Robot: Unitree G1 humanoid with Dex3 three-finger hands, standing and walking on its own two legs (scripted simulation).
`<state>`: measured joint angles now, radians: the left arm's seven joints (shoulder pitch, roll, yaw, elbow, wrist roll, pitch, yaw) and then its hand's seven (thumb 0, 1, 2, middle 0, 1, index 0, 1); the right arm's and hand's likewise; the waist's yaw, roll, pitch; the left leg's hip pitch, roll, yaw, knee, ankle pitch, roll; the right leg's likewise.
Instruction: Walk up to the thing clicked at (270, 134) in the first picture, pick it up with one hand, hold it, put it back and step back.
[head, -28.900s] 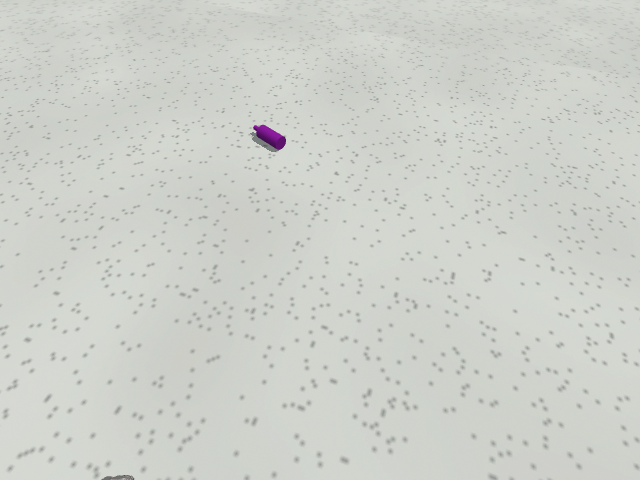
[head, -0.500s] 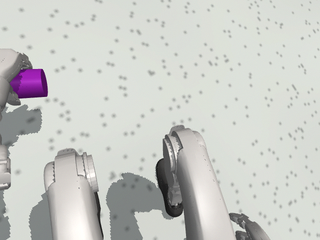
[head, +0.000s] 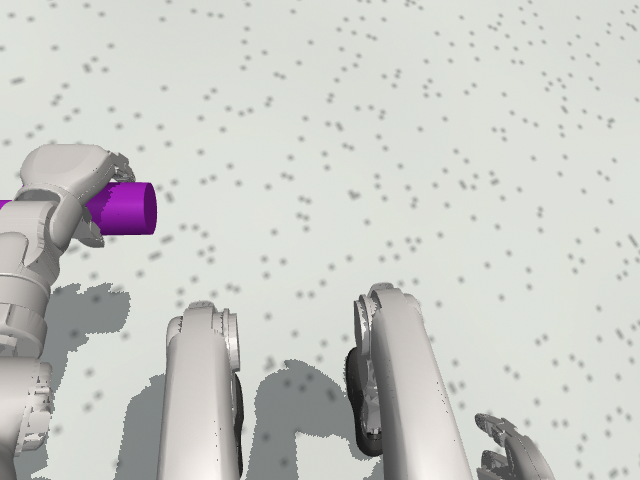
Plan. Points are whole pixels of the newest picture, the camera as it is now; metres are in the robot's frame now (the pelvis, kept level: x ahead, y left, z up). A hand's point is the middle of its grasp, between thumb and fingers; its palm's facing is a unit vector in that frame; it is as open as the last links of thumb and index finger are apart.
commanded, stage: lift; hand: left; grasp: from above
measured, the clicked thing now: (72, 209) +0.45 +0.30 -0.14
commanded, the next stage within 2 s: hold in 1.16 s
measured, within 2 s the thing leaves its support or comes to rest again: neither
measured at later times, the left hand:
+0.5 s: hand (17, 210) +0.36 +0.23 +0.10, palm faces -0.48 -0.07 -0.87, open 9.6 cm
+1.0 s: hand out of the picture +0.36 +0.21 +0.21, palm faces -0.47 -0.08 -0.88, open 9.7 cm
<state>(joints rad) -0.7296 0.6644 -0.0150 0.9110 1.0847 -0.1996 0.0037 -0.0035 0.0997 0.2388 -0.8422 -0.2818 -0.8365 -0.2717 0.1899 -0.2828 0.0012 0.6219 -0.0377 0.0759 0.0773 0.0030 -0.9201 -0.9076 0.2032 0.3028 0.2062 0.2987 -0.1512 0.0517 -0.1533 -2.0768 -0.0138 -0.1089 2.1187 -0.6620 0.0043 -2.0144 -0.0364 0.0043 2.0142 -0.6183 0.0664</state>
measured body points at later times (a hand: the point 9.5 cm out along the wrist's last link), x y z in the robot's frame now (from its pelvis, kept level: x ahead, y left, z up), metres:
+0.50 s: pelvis +0.01 -0.01 +0.17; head +0.13 +0.00 +0.61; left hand +0.38 +0.23 +0.15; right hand +0.14 -0.27 +0.05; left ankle +0.08 +0.12 -0.39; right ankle +0.11 -0.16 -0.39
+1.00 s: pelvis +0.05 -0.02 +0.29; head +0.12 -0.02 +0.73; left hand +0.38 +0.21 +0.26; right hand +0.15 -0.29 +0.16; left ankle +0.08 +0.12 -0.39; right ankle +0.11 -0.16 -0.39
